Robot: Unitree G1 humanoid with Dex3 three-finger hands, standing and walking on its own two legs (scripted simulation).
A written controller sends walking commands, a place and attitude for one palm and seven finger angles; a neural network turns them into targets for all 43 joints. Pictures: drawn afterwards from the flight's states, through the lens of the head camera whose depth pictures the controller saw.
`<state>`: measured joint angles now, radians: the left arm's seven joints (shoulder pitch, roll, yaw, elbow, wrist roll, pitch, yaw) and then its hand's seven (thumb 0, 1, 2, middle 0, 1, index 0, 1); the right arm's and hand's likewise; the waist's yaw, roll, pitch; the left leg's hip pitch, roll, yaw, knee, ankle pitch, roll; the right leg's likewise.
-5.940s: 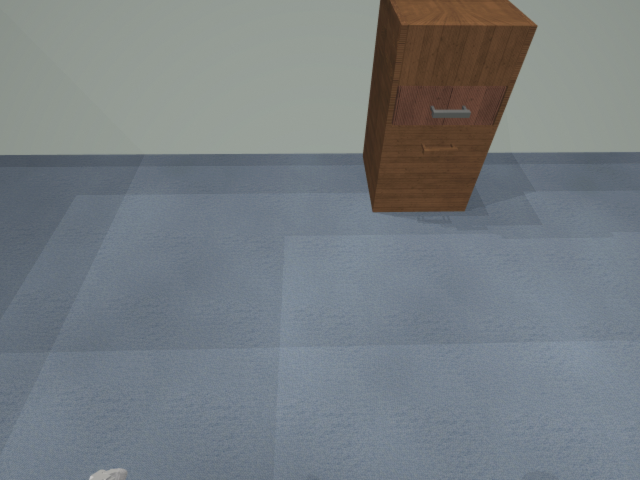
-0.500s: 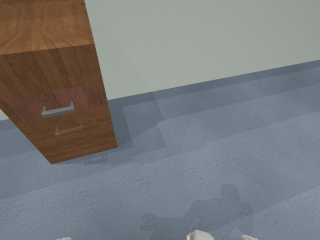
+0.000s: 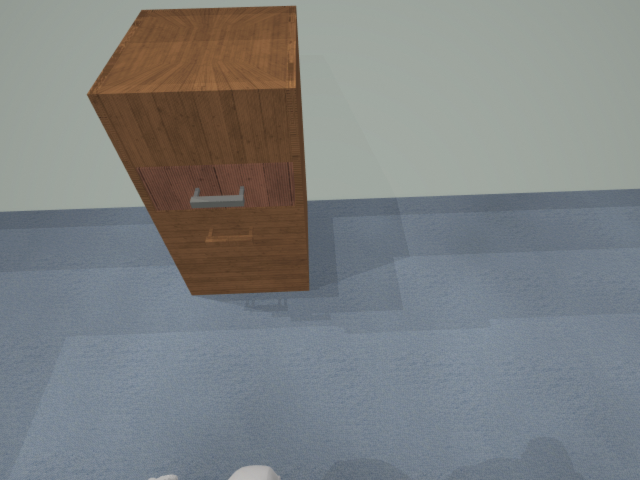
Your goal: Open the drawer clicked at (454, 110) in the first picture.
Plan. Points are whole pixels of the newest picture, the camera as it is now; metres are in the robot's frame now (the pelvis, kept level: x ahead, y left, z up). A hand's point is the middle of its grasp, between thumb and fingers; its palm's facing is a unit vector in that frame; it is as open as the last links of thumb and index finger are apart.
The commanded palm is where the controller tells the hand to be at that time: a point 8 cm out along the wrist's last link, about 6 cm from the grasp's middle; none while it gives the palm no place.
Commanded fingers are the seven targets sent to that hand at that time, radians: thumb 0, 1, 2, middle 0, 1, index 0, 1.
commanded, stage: turn to face it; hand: left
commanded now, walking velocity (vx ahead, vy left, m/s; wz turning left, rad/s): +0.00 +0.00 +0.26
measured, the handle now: (218, 196) +0.79 +0.31 -0.24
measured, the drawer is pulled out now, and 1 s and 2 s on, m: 0.00 0.00 0.00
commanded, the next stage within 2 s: take the last steps up to it in 0.04 s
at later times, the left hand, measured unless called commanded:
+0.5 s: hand out of the picture +0.05 +0.25 -0.16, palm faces +0.13 -0.97 -0.19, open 7.4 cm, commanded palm none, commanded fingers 0.00 0.90 0.90 -0.20 -0.30 -0.20 -0.30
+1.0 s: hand out of the picture +0.04 +0.18 -0.16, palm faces +0.28 -0.94 -0.16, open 7.3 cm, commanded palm none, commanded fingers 0.00 0.90 0.90 -0.20 -0.30 -0.20 -0.30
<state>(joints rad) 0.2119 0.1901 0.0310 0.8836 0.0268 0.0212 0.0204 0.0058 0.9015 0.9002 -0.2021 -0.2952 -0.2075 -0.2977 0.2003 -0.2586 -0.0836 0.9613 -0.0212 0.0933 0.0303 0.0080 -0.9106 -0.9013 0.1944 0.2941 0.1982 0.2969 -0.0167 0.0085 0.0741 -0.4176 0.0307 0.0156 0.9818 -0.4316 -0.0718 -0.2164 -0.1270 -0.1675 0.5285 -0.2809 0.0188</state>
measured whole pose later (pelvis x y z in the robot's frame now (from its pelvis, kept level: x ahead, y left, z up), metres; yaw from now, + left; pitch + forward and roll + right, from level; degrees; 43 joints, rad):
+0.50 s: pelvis +0.02 +0.05 +0.01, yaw +7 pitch -1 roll +0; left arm 0.23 0.21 0.04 1.02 0.02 0.03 -0.01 0.01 0.91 0.90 -0.20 -0.29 -0.20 -0.30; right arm 0.31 -0.17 -0.03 1.04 -0.03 -0.02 -0.01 0.00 -0.92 -0.90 0.20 0.29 0.20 0.30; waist -0.01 -0.02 0.01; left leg -0.09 -0.04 0.01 0.35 -0.24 0.05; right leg -0.39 -0.09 -0.06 0.84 -0.38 0.06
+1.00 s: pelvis +0.14 +0.04 +0.01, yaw +11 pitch -1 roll -1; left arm 0.44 0.11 0.03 1.13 0.02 -0.06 0.01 0.00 0.92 0.90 -0.20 -0.29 -0.20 -0.30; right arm 0.22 -0.18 -0.06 1.06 -0.03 0.01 0.03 0.01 -0.91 -0.90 0.19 0.29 0.20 0.30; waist 0.03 0.03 0.02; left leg -0.53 0.11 0.06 0.81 -0.16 -0.01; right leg -0.01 -0.02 -0.16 0.30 -0.27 -0.01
